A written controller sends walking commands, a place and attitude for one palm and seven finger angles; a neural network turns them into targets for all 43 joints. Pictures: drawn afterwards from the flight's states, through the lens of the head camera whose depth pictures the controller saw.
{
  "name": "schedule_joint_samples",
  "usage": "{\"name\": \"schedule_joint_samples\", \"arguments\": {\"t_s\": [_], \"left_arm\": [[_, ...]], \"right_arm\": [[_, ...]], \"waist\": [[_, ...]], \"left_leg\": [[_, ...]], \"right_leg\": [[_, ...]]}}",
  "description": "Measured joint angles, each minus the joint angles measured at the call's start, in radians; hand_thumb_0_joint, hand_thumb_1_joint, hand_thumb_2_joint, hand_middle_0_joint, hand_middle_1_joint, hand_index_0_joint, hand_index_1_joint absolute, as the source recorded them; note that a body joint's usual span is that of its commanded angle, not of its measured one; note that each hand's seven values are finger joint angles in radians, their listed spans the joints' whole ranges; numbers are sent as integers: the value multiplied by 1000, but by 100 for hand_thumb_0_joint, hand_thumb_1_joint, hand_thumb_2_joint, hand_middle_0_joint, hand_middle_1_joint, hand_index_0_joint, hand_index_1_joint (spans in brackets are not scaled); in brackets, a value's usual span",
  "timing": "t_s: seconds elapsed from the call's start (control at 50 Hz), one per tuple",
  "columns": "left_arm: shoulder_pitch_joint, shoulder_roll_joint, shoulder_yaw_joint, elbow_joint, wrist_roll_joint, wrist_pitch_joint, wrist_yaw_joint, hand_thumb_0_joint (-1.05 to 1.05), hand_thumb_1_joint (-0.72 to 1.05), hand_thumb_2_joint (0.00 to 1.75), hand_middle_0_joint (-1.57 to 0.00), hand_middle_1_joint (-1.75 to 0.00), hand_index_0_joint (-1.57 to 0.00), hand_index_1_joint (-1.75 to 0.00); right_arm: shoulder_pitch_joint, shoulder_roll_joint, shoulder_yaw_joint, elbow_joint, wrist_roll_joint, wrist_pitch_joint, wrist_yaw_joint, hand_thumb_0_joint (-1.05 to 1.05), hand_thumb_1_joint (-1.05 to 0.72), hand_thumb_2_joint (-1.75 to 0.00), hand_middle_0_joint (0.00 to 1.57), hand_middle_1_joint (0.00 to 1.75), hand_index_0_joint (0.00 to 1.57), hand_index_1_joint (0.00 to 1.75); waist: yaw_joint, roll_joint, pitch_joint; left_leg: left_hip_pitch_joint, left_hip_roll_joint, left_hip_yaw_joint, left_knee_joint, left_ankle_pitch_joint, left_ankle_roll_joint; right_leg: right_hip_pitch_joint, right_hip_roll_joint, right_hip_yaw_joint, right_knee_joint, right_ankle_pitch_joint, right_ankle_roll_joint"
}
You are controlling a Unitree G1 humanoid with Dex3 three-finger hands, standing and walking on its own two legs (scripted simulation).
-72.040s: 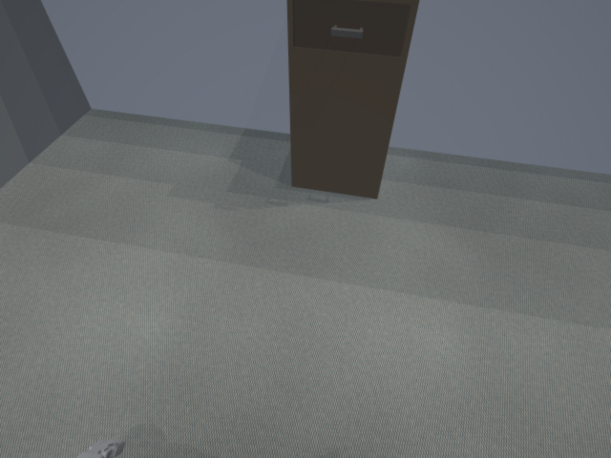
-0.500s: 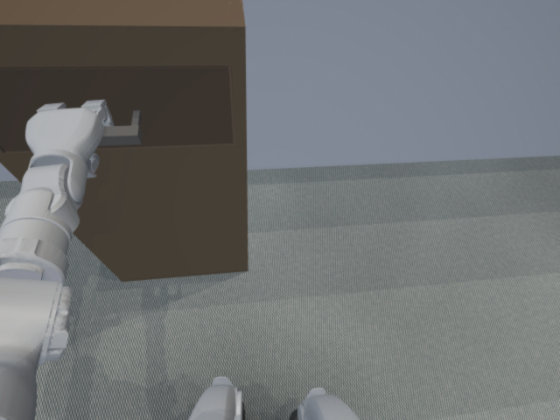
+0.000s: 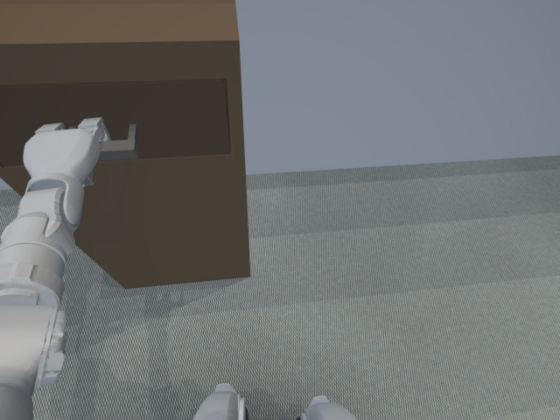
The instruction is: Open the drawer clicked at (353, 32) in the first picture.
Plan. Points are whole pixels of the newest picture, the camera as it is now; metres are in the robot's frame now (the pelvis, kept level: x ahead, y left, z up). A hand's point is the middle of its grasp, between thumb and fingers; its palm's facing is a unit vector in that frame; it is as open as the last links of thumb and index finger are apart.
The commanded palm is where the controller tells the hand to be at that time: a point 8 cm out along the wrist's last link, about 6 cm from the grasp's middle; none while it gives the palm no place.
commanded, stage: pull the drawer open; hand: left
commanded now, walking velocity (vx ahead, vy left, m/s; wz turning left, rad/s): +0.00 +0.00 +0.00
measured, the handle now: (101, 141) +0.51 +0.26 +0.05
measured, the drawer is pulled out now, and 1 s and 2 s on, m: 0.00 0.04 0.26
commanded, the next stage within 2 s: none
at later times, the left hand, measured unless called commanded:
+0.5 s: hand (79, 187) +0.45 +0.29 +0.02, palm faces -0.02 -0.05 -1.00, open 5.3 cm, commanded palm +0.44 +0.28 +0.07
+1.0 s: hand (78, 201) +0.42 +0.29 +0.02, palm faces -0.04 -0.07 -1.00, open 5.5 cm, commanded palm +0.37 +0.28 +0.07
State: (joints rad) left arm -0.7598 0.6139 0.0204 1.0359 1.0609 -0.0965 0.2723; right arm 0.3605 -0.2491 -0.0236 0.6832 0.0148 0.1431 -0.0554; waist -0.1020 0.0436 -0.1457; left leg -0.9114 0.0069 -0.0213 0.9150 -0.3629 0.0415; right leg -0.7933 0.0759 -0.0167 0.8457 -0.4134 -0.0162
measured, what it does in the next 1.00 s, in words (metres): stands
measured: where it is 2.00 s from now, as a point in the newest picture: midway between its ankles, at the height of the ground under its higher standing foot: outside the picture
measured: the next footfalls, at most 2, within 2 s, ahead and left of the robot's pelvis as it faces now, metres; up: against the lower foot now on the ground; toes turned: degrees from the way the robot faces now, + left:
none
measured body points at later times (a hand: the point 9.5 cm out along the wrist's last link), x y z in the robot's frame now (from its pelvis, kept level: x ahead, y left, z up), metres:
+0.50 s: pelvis +0.03 +0.02 +0.01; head +0.11 +0.03 +0.45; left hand +0.44 +0.29 +0.07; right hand +0.11 -0.25 -0.12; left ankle +0.03 +0.09 -0.69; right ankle -0.01 -0.12 -0.69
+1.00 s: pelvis +0.02 +0.01 +0.01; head +0.09 +0.02 +0.45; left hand +0.42 +0.29 +0.07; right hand +0.04 -0.26 -0.12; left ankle +0.03 +0.09 -0.69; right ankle -0.01 -0.12 -0.69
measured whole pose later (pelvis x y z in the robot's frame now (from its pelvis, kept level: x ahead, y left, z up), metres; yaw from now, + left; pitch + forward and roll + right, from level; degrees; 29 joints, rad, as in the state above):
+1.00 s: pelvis +0.02 +0.01 +0.01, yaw -2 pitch +17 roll -3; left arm -0.40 0.53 0.09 0.72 1.02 -0.06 0.29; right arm 0.36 -0.25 -0.06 0.67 0.02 0.19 -0.03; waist -0.07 0.05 -0.16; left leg -0.77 0.01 0.04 0.86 -0.39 0.06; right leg -0.68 0.07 0.05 0.80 -0.42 0.00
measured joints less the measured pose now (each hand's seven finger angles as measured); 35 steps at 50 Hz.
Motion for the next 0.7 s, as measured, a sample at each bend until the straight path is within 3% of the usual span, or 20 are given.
{"name": "schedule_joint_samples", "arguments": {"t_s": [0.36, 0.52, 0.7], "left_arm": [[304, -99, 38, -293, -27, 18, 31, 0, 80, 85, -40, -135, -36, -135], [156, -113, -33, -171, 13, 26, 48, 0, 80, 85, -41, -135, -37, -135], [65, -79, -20, -76, 20, 27, 23, 0, 80, 82, -42, -135, -36, -134]], "right_arm": [[-55, 8, -28, -29, -2, 39, 30, 1, -91, -90, 20, 30, 20, 30], [-99, 9, -20, -28, -12, 30, 21, 0, -91, -90, 20, 30, 20, 30], [-72, 8, -12, -39, -14, 33, 16, 0, -91, -90, 20, 30, 20, 30]], "waist": [[52, 6, -24], [63, -6, -18], [38, -10, -13]], "left_leg": [[126, -6, 49, -44, -43, 25], [93, -27, 15, -20, -37, 23], [55, -18, 11, -4, -26, 17]], "right_leg": [[118, -11, 52, -54, -23, 23], [100, -27, 14, -30, -35, 22], [59, -18, 10, -10, -24, 16]]}}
